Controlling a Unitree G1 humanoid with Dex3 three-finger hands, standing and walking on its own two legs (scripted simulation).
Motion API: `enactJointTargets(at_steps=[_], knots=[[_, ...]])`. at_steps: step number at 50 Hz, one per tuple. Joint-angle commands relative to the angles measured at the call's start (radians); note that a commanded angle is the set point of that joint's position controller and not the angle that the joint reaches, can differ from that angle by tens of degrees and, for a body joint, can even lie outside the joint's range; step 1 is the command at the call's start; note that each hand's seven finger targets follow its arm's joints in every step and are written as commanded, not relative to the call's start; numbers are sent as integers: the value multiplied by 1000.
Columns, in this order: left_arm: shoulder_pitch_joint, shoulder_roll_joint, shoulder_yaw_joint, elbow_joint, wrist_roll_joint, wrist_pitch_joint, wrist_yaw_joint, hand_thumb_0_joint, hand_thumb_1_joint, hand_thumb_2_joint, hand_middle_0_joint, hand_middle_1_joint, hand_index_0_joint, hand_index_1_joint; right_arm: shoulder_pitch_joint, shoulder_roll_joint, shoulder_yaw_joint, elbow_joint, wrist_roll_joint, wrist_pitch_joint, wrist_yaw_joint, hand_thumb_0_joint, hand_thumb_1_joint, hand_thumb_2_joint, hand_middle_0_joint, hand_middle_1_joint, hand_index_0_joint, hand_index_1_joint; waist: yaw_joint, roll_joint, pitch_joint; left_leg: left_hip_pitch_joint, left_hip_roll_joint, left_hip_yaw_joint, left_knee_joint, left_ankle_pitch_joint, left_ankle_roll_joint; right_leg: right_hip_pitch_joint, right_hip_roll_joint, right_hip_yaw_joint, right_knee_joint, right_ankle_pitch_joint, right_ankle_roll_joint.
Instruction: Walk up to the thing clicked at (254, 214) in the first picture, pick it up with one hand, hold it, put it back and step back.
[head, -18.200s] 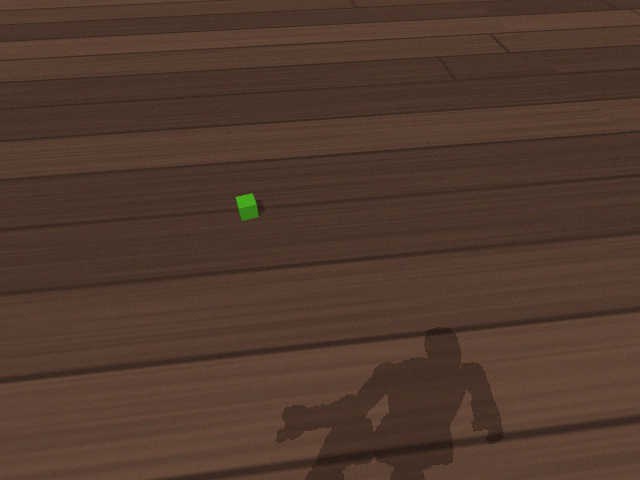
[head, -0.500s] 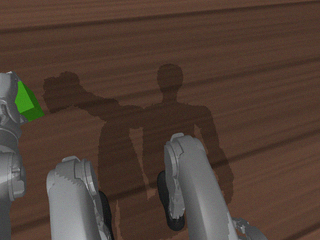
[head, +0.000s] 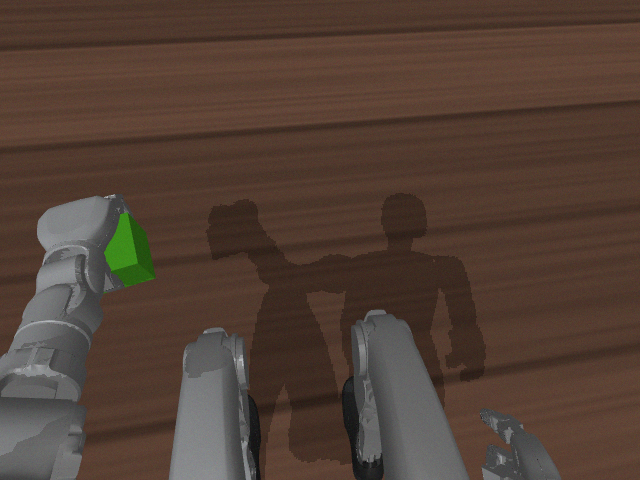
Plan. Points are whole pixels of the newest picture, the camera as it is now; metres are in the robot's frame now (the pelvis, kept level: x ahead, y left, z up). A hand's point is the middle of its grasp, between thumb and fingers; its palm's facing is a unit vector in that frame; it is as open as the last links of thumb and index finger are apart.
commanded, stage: lift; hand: left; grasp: from above
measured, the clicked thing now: (114, 254) +0.43 +0.27 -0.12
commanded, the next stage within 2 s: hold in 0.98 s
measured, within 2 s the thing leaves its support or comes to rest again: neither
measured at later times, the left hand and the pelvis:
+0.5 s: hand (27, 226) +0.38 +0.24 +0.10, palm faces -0.43 -0.16 -0.89, open 10.9 cm; pelvis +0.04 +0.00 +0.19, yaw +1 degrees
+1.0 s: hand out of the picture +0.39 +0.23 +0.19, palm faces -0.42 -0.16 -0.89, open 10.9 cm; pelvis +0.08 +0.00 +0.27, yaw +2 degrees
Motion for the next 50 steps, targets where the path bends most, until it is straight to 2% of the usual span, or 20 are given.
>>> enactJointTargets(at_steps=[1,2,4,6,7,8,9,13,15,17,20,22,23,27,31,37,41,44,46,50], knots=[[-313,256,63,-229,-6,46,43,0,524,942,-983,-705,-954,-735,113,-176,-67,-56,18,-17,-44,0,-901,-901,200,300,200,300,-10,135,-575,566,-31,-12,-421,30,12,434,55,-9,-355,73,-32],[-280,220,42,-221,-12,59,42,0,500,947,-971,-711,-941,-743,103,-165,-65,-56,20,-17,-51,0,-903,-902,200,300,200,300,-10,131,-539,574,-33,2,-443,31,11,454,58,-5,-389,62,-32],[-262,218,39,-257,-19,82,38,0,516,982,-986,-716,-951,-753,99,-159,-60,-52,29,-18,-63,0,-900,-901,200,300,200,300,-4,102,-554,622,-36,6,-484,50,15,530,56,2,-450,73,-31],[-211,182,4,-247,-32,106,24,0,505,977,-985,-710,-947,-750,81,-146,-53,-56,36,-20,-76,0,-902,-902,200,300,200,300,-4,82,-505,648,-38,17,-533,45,15,590,60,15,-509,60,-29],[-175,198,24,-255,-35,116,23,0,492,986,-985,-697,-940,-745,78,-148,-55,-53,41,-21,-82,0,-900,-902,200,300,200,300,11,67,-499,681,-38,18,-555,56,16,618,57,19,-536,70,-29],[-171,168,-2,-258,-36,123,19,0,500,956,-979,-699,-941,-740,76,-140,-51,-51,41,-23,-89,0,-900,-902,200,300,200,300,2,67,-485,701,-37,20,-578,67,14,644,59,20,-558,80,-29],[-190,164,-2,-300,-43,127,20,0,490,978,-984,-695,-938,-743,79,-141,-51,-49,45,-26,-96,0,-900,-902,200,300,200,300,2,64,-484,733,-37,16,-605,64,15,670,57,25,-586,84,-28],[-118,121,-35,-280,-53,146,22,0,464,930,-948,-702,-910,-742,76,-122,-44,-34,57,-41,-117,0,-901,-903,200,300,200,300,1,19,-396,808,-36,24,-695,103,15,777,61,37,-693,110,-27],[-107,127,-34,-273,-55,148,28,0,423,945,-917,-720,-878,-763,74,-115,-39,-32,58,-51,-126,0,-902,-904,200,300,200,300,9,14,-364,846,-40,29,-740,112,14,838,63,49,-743,110,-27],[-118,93,-56,-286,-54,146,31,0,437,933,-925,-705,-887,-747,86,-113,-41,-15,61,-65,-132,0,-899,-903,200,300,200,300,6,30,-359,916,-33,27,-781,153,11,869,63,47,-778,152,-28],[-85,54,-77,-258,-54,151,40,0,426,935,-906,-727,-870,-766,89,-115,-42,-3,61,-80,-138,0,-900,-904,200,300,200,300,22,63,-329,1024,-22,8,-867,193,-1,908,65,39,-823,187,-30],[-81,70,-69,-267,-46,153,52,0,429,939,-900,-735,-865,-771,92,-115,-43,2,62,-87,-140,0,-897,-903,200,300,200,300,29,55,-326,1060,-26,16,-900,226,0,965,65,44,-868,218,-30],[-73,50,-84,-254,-50,153,53,0,432,916,-907,-717,-873,-753,98,-109,-39,6,62,-91,-139,0,-898,-903,200,300,200,300,20,43,-298,1067,-29,23,-915,248,1,991,67,46,-887,238,-30],[-57,34,-82,-239,-49,160,64,0,432,965,-912,-739,-874,-779,113,-111,-42,13,56,-102,-138,0,-897,-902,200,300,200,300,35,31,-292,1155,-29,30,-979,338,0,1088,68,41,-948,316,-28],[-61,20,-93,-221,-53,171,74,0,446,973,-917,-757,-884,-793,123,-112,-42,18,54,-106,-132,0,-896,-901,200,300,200,300,35,1,-251,1212,-35,35,-1047,365,2,1165,66,47,-1024,349,-22],[-24,9,-94,-230,-56,184,68,0,442,974,-920,-741,-882,-781,125,-115,-47,8,53,-108,-122,0,-895,-900,200,300,200,300,49,3,-261,1334,-37,46,-1119,477,-2,1282,58,51,-1097,459,-16],[-34,-8,-107,-225,-55,178,64,0,394,963,-897,-699,-850,-748,115,-109,-47,0,54,-106,-119,0,-892,-899,200,300,200,300,49,-18,-205,1361,-40,47,-1176,457,-2,1317,56,53,-1157,439,-13],[-31,13,-99,-235,-43,160,57,0,417,951,-900,-717,-860,-759,111,-113,-52,-4,53,-107,-118,0,-891,-898,200,300,200,300,52,-31,-193,1376,-45,53,-1202,457,2,1348,54,62,-1192,444,-9],[-13,-15,-113,-246,-38,157,53,0,441,944,-912,-722,-876,-759,105,-106,-50,-4,53,-108,-115,0,-890,-898,200,300,200,300,57,-26,-205,1403,-46,60,-1219,483,0,1382,53,65,-1205,472,-7],[-28,-12,-108,-276,-46,162,56,0,453,954,-912,-734,-881,-766,105,-114,-54,-7,55,-104,-109,0,-886,-896,200,300,200,300,58,-6,-217,1484,-43,62,-1257,546,-8,1410,56,55,-1231,518,-12]])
